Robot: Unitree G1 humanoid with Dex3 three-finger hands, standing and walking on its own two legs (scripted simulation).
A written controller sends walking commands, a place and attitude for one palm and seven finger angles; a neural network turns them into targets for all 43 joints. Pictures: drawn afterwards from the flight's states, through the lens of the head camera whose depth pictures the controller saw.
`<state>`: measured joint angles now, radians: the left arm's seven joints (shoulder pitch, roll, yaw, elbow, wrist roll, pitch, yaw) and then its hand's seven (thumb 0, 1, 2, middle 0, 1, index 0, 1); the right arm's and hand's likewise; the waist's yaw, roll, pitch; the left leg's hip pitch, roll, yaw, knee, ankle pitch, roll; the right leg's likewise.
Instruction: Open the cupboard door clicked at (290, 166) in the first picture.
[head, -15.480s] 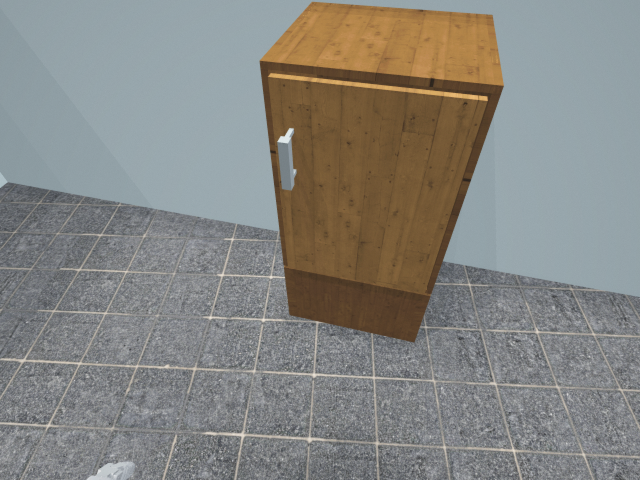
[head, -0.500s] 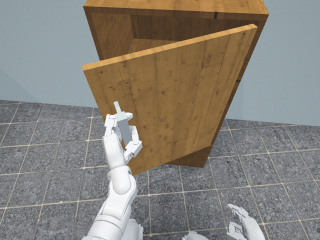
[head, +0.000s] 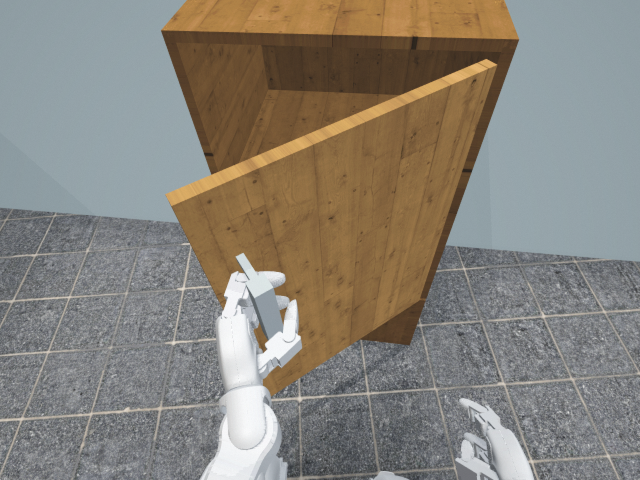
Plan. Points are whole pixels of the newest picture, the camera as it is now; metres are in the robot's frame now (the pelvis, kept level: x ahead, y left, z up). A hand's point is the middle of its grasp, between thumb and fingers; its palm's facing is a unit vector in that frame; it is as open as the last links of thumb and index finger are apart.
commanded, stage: open thumb and fingers to let go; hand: left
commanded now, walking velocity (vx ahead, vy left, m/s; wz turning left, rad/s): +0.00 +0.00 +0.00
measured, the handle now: (259, 299) +0.33 +0.09 +0.05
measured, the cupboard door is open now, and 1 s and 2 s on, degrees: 40 43 43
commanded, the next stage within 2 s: slide the hand sideways off the handle in 0.64 s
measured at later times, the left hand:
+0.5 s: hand (279, 335) +0.28 +0.06 +0.04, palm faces +0.22 -0.98 -0.01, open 14.1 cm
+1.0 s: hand (274, 376) +0.23 +0.06 +0.05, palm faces -0.25 -0.97 +0.04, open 16.3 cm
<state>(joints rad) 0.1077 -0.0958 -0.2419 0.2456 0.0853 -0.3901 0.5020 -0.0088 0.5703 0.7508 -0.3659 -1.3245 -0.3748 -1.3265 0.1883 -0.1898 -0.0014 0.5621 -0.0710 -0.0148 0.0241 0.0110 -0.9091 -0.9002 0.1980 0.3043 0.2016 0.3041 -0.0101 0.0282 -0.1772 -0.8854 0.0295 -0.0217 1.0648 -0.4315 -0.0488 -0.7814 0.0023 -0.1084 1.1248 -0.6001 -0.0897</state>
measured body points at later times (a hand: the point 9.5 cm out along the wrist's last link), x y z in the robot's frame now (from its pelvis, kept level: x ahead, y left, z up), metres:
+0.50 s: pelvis +0.01 +0.01 +0.00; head +0.05 -0.01 +0.45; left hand +0.27 +0.11 +0.05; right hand +0.18 -0.21 -0.10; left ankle +0.05 +0.16 -0.66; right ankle -0.02 -0.06 -0.66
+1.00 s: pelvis -0.01 +0.03 -0.01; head +0.04 +0.01 +0.44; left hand +0.24 +0.12 +0.05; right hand +0.16 -0.20 -0.10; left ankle +0.05 +0.16 -0.66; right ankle -0.02 -0.06 -0.66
